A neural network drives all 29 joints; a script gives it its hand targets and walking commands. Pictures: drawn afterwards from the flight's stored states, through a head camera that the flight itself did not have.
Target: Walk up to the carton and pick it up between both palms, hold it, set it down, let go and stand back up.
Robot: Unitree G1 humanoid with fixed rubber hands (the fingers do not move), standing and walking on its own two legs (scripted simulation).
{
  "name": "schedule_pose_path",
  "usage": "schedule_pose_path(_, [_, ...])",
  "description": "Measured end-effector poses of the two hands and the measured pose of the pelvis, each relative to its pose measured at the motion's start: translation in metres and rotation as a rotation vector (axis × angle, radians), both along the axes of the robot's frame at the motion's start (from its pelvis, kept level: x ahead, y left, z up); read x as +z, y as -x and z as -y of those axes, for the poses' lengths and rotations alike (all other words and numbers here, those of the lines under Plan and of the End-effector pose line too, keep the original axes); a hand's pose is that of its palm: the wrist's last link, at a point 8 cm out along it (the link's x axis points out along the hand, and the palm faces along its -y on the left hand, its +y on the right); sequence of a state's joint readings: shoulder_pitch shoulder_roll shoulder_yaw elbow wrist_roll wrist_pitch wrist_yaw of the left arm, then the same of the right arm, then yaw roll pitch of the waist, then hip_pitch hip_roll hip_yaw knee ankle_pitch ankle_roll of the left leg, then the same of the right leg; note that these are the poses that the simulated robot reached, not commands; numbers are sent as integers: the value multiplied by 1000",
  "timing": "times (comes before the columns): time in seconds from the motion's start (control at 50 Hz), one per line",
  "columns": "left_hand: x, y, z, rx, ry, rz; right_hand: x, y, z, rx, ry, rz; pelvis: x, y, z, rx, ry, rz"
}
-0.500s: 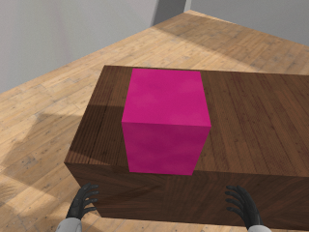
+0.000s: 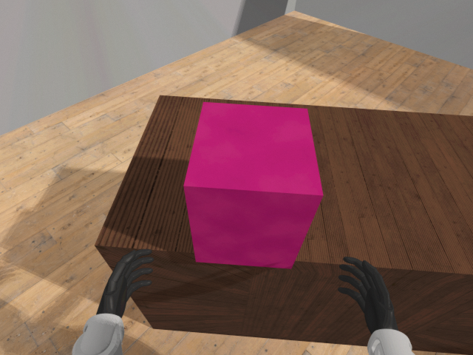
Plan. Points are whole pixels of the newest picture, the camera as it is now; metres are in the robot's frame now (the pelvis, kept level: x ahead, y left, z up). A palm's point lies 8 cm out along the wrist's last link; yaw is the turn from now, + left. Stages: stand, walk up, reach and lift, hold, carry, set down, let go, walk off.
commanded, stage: reach and lift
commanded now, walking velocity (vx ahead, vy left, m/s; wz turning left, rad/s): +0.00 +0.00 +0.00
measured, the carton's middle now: (249, 188) +0.40 +0.03 +0.03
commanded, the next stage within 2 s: none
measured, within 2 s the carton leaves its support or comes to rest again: neither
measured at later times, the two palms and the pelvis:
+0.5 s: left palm (120, 247) +0.24 +0.22 +0.06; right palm (382, 263) +0.25 -0.19 +0.06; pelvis +0.01 +0.00 +0.00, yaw +0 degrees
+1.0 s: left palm (134, 185) +0.32 +0.21 +0.12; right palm (381, 204) +0.33 -0.18 +0.12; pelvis -0.01 -0.01 +0.00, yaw -1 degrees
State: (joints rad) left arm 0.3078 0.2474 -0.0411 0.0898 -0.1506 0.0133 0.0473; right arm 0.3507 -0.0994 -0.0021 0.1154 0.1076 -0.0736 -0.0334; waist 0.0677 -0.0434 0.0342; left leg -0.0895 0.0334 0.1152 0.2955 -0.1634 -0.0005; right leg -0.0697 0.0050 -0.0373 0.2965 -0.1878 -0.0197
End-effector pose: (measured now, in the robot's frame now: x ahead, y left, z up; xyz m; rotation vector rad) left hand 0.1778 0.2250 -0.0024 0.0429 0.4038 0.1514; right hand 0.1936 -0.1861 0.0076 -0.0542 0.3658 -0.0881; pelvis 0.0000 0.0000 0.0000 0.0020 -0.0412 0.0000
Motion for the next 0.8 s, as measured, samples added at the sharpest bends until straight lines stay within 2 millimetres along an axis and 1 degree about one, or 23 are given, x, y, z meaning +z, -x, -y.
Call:
schedule_pose_path(0.18, [16,-21,2,-21,6,103,12,-20,-5,-3,-31,89,0,-11,-1,4,3,-6])
schedule_pose_path(0.3, [24,-35,3,-32,10,123,18,-33,-6,-11,-56,109,0,-16,-1,4,5,2])
schedule_pose_path(0.4, [43,-49,3,-31,11,138,36,-46,-4,-11,-62,144,0,-17,1,2,4,5])
schedule_pose_path(0.5, [63,-63,3,-29,15,155,57,-60,-1,-18,-62,176,1,-14,3,-1,3,4])
schedule_pose_path(0.66, [77,-83,7,-33,30,135,70,-75,0,-21,-73,163,1,-3,6,-10,0,-7])
schedule_pose_path(0.8, [98,-106,10,-35,35,166,89,-95,0,-11,-75,195,1,5,8,-15,-3,-21])
